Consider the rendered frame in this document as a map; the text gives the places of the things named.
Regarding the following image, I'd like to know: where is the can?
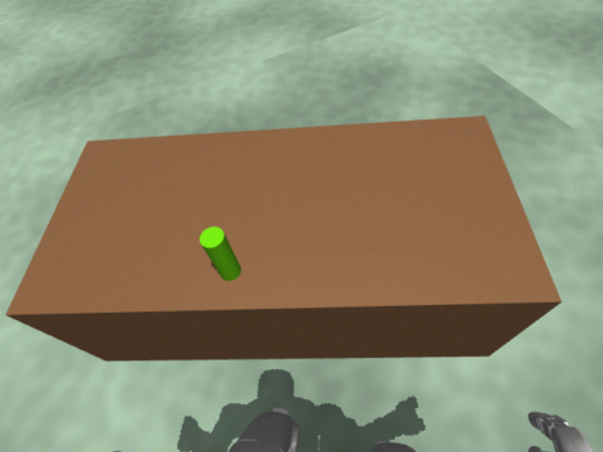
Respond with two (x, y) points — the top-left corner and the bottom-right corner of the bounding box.
(200, 227), (241, 281)

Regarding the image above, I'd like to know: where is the right robot hand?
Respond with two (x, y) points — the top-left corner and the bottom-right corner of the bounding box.
(529, 412), (594, 452)

